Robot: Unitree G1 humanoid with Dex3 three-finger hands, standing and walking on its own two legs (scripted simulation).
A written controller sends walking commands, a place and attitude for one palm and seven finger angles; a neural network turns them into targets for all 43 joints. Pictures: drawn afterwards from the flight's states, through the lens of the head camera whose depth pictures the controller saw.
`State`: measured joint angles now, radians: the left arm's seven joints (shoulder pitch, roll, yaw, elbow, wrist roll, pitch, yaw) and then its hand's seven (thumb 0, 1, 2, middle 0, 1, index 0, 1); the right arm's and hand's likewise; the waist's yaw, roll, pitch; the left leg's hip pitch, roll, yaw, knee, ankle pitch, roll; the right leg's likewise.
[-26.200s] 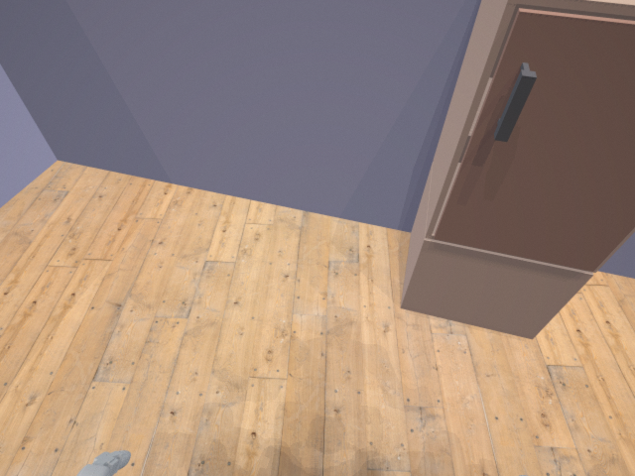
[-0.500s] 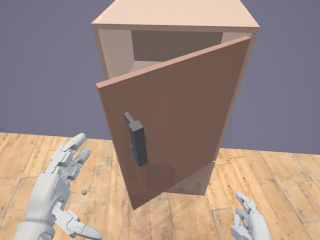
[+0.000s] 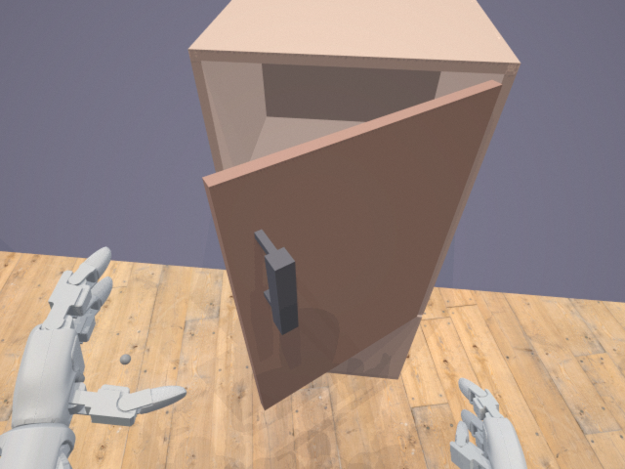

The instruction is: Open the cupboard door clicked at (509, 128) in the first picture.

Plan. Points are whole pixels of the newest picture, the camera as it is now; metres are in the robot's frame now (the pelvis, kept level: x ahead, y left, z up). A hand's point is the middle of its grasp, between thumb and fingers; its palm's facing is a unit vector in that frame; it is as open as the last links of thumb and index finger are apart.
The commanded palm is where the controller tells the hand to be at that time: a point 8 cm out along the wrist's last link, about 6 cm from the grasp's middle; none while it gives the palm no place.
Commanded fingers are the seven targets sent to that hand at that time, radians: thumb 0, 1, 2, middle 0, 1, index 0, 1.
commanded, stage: draw the hand back to the body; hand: left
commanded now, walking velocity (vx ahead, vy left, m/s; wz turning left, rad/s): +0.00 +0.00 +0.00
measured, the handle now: (274, 282) +0.31 +0.10 +0.10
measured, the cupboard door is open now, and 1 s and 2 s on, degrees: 38 38 38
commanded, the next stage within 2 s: step back with the hand held close in 0.84 s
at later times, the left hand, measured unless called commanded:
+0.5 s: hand (95, 298) +0.22 +0.26 +0.16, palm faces +0.42 -0.81 -0.40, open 8.7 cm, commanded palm +0.17 +0.29 +0.18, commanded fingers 0.00 0.90 0.90 -0.20 -0.30 -0.20 -0.30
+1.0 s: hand (104, 309) +0.21 +0.24 +0.16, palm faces +0.42 -0.81 -0.40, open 7.4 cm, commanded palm +0.16 +0.28 +0.18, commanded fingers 0.00 0.90 0.90 -0.20 -0.30 -0.20 -0.30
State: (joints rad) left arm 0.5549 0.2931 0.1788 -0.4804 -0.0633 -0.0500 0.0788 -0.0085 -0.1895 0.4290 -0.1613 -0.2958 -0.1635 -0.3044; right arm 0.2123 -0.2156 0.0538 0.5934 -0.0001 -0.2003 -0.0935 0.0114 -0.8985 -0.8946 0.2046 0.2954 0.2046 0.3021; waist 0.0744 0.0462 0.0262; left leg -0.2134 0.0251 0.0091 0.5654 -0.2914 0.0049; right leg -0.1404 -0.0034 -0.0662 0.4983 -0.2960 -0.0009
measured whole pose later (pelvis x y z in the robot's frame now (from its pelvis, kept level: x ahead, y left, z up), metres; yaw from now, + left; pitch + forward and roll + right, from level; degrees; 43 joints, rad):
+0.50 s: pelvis +0.03 +0.00 +0.01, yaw -1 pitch -4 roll +0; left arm 0.47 0.35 0.32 -0.42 -0.05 -0.06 0.11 0.01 0.66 0.80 -0.20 -0.30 -0.20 -0.31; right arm 0.18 -0.22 0.02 0.63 -0.01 -0.09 -0.07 0.01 -0.90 -0.89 0.20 0.30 0.20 0.30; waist 0.08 0.05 0.03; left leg -0.09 0.02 0.04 0.43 -0.27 0.01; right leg -0.04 -0.01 -0.04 0.38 -0.28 0.00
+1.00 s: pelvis +0.02 -0.01 +0.01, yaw -1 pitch -5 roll -1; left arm 0.45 0.33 0.32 -0.38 -0.06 -0.08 0.10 0.02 0.89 0.89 -0.21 -0.30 -0.21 -0.31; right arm 0.18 -0.23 0.01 0.64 0.00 -0.08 -0.07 0.01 -0.90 -0.89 0.20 0.30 0.20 0.30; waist 0.08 0.07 0.04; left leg -0.09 0.04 0.03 0.42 -0.24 -0.01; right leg -0.04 0.02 -0.05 0.37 -0.25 -0.02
